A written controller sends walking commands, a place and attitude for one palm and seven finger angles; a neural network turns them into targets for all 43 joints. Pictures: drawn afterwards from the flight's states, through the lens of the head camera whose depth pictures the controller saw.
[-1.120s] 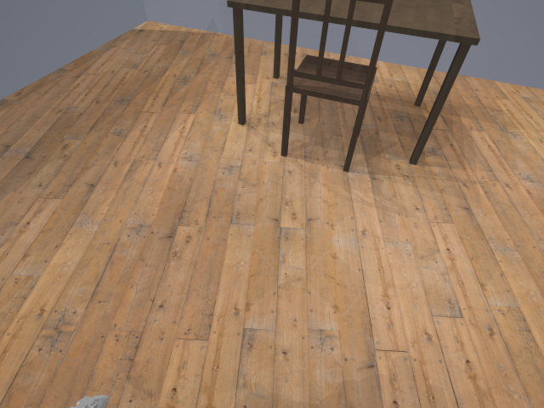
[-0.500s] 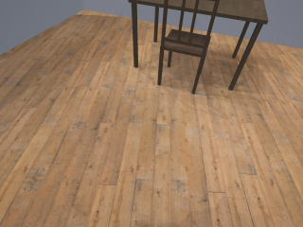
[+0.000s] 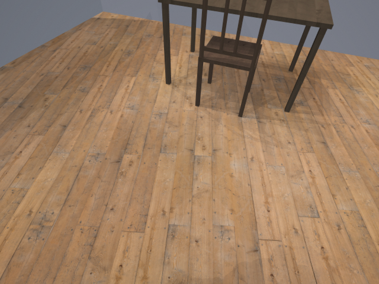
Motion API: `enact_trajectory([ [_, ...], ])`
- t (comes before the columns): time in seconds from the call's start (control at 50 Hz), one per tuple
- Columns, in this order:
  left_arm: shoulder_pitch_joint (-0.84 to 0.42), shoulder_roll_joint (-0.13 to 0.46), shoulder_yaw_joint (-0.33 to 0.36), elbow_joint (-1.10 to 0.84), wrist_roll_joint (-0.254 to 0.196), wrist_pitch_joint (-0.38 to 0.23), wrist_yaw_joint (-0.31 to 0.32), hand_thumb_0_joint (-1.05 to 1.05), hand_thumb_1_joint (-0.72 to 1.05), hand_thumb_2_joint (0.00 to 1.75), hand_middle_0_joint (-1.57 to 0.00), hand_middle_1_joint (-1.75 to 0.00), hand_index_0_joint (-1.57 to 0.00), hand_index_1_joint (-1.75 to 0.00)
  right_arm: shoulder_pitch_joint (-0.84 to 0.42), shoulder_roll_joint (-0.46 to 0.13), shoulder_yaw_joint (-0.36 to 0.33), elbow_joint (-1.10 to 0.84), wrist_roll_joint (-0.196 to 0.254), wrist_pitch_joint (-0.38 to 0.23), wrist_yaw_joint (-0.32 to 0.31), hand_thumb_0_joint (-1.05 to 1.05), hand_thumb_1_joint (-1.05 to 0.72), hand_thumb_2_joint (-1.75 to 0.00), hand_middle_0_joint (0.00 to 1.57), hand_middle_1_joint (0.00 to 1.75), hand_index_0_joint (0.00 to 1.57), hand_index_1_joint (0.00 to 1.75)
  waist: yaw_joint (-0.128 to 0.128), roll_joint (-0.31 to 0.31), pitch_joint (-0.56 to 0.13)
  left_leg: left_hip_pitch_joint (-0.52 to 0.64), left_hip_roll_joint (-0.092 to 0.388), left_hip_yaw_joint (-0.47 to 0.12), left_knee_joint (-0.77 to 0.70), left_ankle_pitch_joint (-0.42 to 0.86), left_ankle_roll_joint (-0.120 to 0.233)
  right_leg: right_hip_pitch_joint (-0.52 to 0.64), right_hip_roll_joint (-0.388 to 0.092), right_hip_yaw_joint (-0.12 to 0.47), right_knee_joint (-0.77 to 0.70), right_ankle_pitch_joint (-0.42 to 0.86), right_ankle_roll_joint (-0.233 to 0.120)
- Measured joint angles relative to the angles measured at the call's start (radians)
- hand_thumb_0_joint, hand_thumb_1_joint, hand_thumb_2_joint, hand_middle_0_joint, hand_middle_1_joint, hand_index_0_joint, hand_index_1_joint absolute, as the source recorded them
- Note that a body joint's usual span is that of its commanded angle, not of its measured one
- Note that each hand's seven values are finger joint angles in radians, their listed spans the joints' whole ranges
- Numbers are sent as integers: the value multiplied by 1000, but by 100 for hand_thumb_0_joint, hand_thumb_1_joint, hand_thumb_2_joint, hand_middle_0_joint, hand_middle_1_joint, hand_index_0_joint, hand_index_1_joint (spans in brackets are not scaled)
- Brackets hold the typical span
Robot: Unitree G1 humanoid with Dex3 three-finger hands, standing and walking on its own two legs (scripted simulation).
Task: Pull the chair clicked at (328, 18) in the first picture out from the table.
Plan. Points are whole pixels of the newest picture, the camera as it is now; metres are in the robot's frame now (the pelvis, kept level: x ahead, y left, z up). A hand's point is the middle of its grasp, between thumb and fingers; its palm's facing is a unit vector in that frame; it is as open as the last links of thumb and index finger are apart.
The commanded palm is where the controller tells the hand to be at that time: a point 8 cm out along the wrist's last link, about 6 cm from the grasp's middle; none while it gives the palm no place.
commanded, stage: look at it before walking up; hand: left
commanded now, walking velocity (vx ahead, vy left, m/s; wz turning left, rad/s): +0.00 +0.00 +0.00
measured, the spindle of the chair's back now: (224, 24) +1.59 -0.14 -0.08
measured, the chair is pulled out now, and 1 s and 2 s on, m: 0.00 0.00 0.00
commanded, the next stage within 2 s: walk to a spot facing it in 0.32 s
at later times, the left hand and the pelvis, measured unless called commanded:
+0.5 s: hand out of the picture +0.08 +0.24 -0.16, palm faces -0.03 -0.95 -0.33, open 7.4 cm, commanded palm none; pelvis +0.01 +0.00 +0.00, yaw -1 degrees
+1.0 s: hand out of the picture +0.05 +0.17 -0.19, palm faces -0.02 -0.99 -0.15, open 7.4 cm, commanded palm none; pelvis +0.15 +0.00 -0.02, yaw -7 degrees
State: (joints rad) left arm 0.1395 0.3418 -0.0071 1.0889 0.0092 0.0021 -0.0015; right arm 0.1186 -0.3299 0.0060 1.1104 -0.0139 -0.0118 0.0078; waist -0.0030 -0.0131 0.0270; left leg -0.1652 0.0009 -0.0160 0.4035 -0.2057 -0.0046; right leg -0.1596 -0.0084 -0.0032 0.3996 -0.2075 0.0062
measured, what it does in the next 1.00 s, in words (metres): walks ahead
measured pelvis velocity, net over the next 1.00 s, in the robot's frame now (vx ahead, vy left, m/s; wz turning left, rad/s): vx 0.15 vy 0.00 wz -0.12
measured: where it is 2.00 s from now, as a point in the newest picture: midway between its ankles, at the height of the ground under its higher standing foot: (206, 221)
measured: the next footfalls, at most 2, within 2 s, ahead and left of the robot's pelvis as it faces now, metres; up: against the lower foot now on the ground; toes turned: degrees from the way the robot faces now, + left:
left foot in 1.06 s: +0.31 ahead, +0.12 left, +0.00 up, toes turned -1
right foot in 1.56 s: +0.51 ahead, -0.19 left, +0.00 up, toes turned -25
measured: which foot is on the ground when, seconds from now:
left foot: down 0.00-0.80, up 0.82-1.00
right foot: down 0.00-1.00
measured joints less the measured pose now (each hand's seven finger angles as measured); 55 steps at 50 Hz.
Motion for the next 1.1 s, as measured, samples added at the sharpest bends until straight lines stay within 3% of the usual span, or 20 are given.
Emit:
enact_trajectory([
  [0.52, 25, -12, 3, 6, 2, 11, 7, 1, 90, 90, -20, -30, -20, -30, 5, 13, 5, 3, -6, 9, -6, 1, -91, -90, 20, 30, 20, 29, 9, 2, -10, 14, 10, 13, 0, -20, -6, 7, 10, 12, 2, -16, -4],
  [0.64, 128, -65, 11, 4, 12, 26, -15, 1, 90, 90, -20, -30, -20, -30, 89, 68, 2, -1, -15, 14, 3, 1, -91, -90, 20, 30, 20, 29, 15, 1, -55, 2, 26, 44, 85, -114, -1, -24, 27, 41, 101, -118, -20],
  [0.78, 229, -131, 25, 9, 14, 1, -22, 1, 90, 90, -20, -30, -20, -30, 197, 120, -11, 7, -8, -10, -3, 1, -91, -90, 20, 30, 20, 29, 10, 10, -47, -6, 55, 62, 213, -244, -18, -42, 54, 57, 228, -222, -29],
  [0.82, 242, -150, 31, 10, 15, -18, -16, 1, 90, 90, -20, -30, -20, -30, 217, 127, -17, 16, -6, -9, -5, 1, -91, -90, 20, 30, 20, 29, 6, 24, -40, -43, 70, 61, 313, -267, -9, -31, 65, 41, 239, -252, -37],
  [0.88, 272, -174, 36, 5, 17, -51, 4, 1, 90, 90, -20, -30, -20, -30, 204, 134, -18, 27, -9, 3, -6, 1, -91, -90, 20, 30, 20, 29, 32, 20, -22, -159, 63, 76, 569, -328, -7, 20, 64, 42, 192, -257, -42],
  [0.94, 320, -190, 38, 11, 26, -59, 22, 0, 90, 90, -20, -30, -20, -30, 143, 140, -26, -1, -6, 2, 0, 1, -91, -90, 20, 30, 20, 29, 62, -2, -1, -266, 59, 89, 609, -362, -2, 76, 52, 78, 125, -247, -35],
  [0.98, 346, -196, 37, 31, 28, -51, 23, 0, 90, 90, -20, -30, -20, -30, 89, 144, -30, -40, -2, -5, 6, 1, -91, -90, 20, 30, 20, 29, 64, -17, 9, -318, 68, 86, 530, -309, -2, 111, 41, 100, 88, -247, -23],
  [1.04, 372, -197, 40, 72, 18, -35, 12, 0, 90, 90, -20, -30, -20, -30, 23, 151, -30, -102, 1, -38, 11, 1, -91, -90, 20, 30, 20, 29, 44, -36, 22, -310, 68, 106, 325, -120, 0, 160, 19, 122, 82, -282, -3],
  [1.08, 377, -197, 47, 92, 8, -25, 5, 1, 90, 90, -20, -30, -20, -30, -3, 154, -32, -131, -4, -72, 4, 1, -91, -90, 20, 30, 20, 29, 30, -37, 28, -281, 70, 130, 299, -17, 16, 116, 13, 117, 256, -326, -15],
  [1.1, 367, -192, 49, 96, 4, -16, 3, 1, 90, 90, -20, -30, -20, -30, -8, 160, -32, -139, -8, -82, 0, 1, -91, -90, 20, 30, 20, 29, 27, -39, 30, -270, 74, 147, 333, -48, 27, 58, 14, 111, 415, -329, -25],
])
